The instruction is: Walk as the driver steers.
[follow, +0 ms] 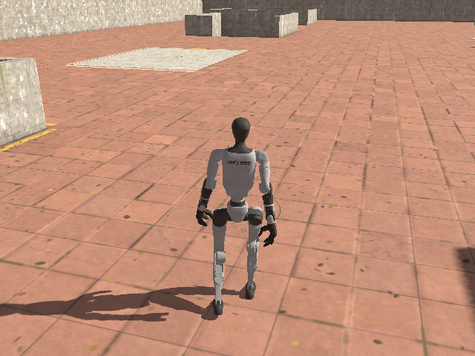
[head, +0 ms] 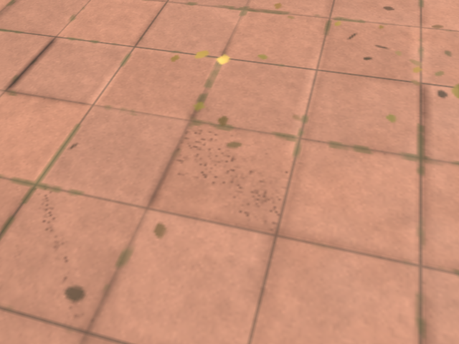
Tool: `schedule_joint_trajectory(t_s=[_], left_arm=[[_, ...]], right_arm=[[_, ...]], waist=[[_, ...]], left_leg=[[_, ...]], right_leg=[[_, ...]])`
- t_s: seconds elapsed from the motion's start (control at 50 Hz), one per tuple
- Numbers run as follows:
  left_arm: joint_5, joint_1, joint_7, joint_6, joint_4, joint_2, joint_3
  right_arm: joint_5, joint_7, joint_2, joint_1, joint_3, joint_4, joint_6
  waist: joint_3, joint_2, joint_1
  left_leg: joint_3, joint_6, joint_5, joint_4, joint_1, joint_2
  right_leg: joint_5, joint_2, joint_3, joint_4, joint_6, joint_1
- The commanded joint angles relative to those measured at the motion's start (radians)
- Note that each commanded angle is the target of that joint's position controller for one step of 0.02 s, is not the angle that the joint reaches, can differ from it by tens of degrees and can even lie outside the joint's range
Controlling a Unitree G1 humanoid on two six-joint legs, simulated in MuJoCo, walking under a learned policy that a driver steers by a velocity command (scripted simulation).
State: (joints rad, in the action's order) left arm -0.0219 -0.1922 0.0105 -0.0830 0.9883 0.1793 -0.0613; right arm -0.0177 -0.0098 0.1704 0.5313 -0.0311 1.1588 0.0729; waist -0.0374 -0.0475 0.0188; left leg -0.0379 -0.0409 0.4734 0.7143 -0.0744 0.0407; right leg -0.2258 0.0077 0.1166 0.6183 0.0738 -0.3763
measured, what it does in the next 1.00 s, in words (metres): walks ahead, turning right: left foot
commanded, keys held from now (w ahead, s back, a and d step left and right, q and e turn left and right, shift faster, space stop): w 0.44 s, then w+e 0.56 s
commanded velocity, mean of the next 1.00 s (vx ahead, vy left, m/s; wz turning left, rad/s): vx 0.48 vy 0.00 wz -0.21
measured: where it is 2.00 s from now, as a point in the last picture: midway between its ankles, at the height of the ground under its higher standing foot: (300, 202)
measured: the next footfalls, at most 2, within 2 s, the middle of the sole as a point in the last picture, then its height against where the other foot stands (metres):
left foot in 0.48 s outside the picture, level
right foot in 1.04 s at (287, 275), level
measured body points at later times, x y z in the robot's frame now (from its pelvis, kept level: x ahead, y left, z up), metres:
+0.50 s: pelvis +0.27 +0.01 -0.01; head +0.31 +0.02 +0.44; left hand +0.17 +0.23 -0.15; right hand +0.44 -0.21 -0.13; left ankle +0.40 +0.08 -0.72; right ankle +0.06 -0.09 -0.70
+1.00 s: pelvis +0.54 -0.02 +0.00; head +0.58 -0.03 +0.45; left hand +0.77 +0.14 -0.12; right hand +0.42 -0.22 -0.14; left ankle +0.40 +0.08 -0.72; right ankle +0.65 -0.12 -0.71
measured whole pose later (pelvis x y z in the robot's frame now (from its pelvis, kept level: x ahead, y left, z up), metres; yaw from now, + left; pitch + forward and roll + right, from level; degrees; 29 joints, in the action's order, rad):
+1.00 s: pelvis +0.54 -0.02 +0.00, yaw -15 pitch +0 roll +1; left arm -0.04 -0.04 0.05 -0.02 0.86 0.17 -0.05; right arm -0.02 -0.03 0.16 0.44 -0.05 1.05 0.10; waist -0.08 0.01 0.04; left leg -0.34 -0.01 0.43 0.33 0.12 0.02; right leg -0.14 0.00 0.16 0.62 0.16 -0.52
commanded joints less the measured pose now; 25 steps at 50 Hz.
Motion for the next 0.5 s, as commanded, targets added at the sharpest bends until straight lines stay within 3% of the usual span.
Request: schedule_joint_trajectory(t_s=[0.02, 0.04, 0.06, 0.1, 0.14, 0.26, 0.36, 0.42, 0.44, 0.46, 0.48, 0.5], left_arm=[[0.000, -0.343, -0.013, 0.022, 0.075, 0.177, -0.041], [0.004, -0.244, -0.006, 0.016, 0.042, 0.131, -0.028], [0.005, -0.194, -0.003, 0.008, 0.031, 0.108, -0.018], [0.006, -0.196, -0.009, -0.008, 0.041, 0.058, 0.003], [0.006, -0.256, -0.017, -0.020, 0.063, 0.060, 0.009], [0.006, -0.342, -0.018, -0.029, 0.078, 0.059, 0.023], [0.005, -0.382, -0.026, -0.036, 0.093, 0.081, 0.018], [-0.002, -0.351, -0.033, -0.035, 0.095, 0.106, 0.010], [-0.007, -0.339, -0.034, -0.030, 0.096, 0.120, 0.006], [-0.003, -0.328, -0.033, -0.023, 0.094, 0.121, 0.005], [0.008, -0.331, -0.027, -0.022, 0.076, 0.096, 0.014], [0.052, -0.448, -0.015, -0.016, 0.052, -0.027, 0.038]], right_arm=[[-0.013, 0.023, 0.051, -0.075, -0.008, -0.128, 0.018], [-0.013, 0.031, 0.048, -0.132, -0.007, -0.142, 0.021], [-0.006, 0.033, 0.033, -0.137, -0.009, -0.143, 0.022], [-0.018, 0.036, 0.021, -0.101, -0.013, -0.131, 0.003], [-0.016, 0.040, 0.031, -0.131, -0.021, -0.145, -0.014], [-0.010, 0.048, 0.028, -0.436, -0.019, -0.253, -0.023], [-0.002, 0.048, 0.036, -0.559, -0.017, -0.303, -0.016], [-0.004, 0.036, 0.063, -0.494, -0.032, -0.294, -0.004], [-0.004, 0.029, 0.081, -0.395, -0.044, -0.264, 0.002], [-0.008, 0.020, 0.100, -0.236, -0.058, -0.210, 0.011], [-0.033, 0.009, 0.162, -0.072, -0.079, -0.172, 0.020], [-0.053, 0.011, 0.268, 0.009, -0.105, -0.171, 0.020]], waist=[[-0.007, 0.190, -0.087], [-0.057, 0.096, -0.067], [-0.076, 0.068, -0.030], [-0.062, 0.086, 0.010], [-0.064, 0.096, 0.015], [-0.114, 0.106, -0.031], [-0.117, 0.130, -0.053], [-0.069, 0.135, -0.007], [-0.012, 0.137, 0.035], [0.069, 0.111, 0.098], [0.173, 0.061, 0.151], [0.324, -0.162, 0.103]], left_leg=[[0.052, -0.067, -0.045, 0.581, -0.630, -0.006], [0.061, -0.073, -0.141, 0.555, -0.618, 0.030], [0.062, -0.070, -0.196, 0.496, -0.568, 0.054], [0.047, -0.049, -0.232, 0.428, -0.492, 0.065], [0.022, -0.037, -0.268, 0.392, -0.521, 0.059], [-0.033, -0.001, -0.412, 0.111, -0.632, 0.047], [-0.071, -0.037, -0.450, -0.102, -0.538, 0.005], [-0.089, -0.089, -0.361, -0.152, -0.413, -0.046], [-0.096, -0.107, -0.328, -0.168, -0.308, -0.077], [-0.101, -0.124, -0.363, -0.234, -0.116, -0.097], [0.054, -0.158, -0.282, -0.251, 0.143, 0.051], [0.564, -0.287, -0.141, -0.345, 0.430, 0.387]], right_leg=[[-0.531, 0.383, -0.725, -0.480, 0.174, 0.430], [-0.417, 0.349, -0.609, -0.483, 0.155, 0.325], [-0.275, 0.300, -0.495, -0.497, 0.127, 0.256], [-0.066, 0.232, -0.342, -0.499, 0.098, 0.211], [0.080, 0.213, -0.271, -0.499, 0.106, 0.239], [0.300, 0.187, -0.167, -0.513, 0.126, 0.310], [0.464, 0.205, -0.124, -0.484, 0.121, 0.398], [0.780, 0.219, -0.094, -0.345, 0.099, 0.475], [0.895, 0.212, -0.082, -0.219, 0.087, 0.488], [0.883, 0.180, -0.068, -0.025, 0.070, 0.439], [0.605, 0.138, -0.057, 0.238, 0.058, 0.244], [-0.104, -0.040, -0.017, 0.661, 0.016, -0.114]])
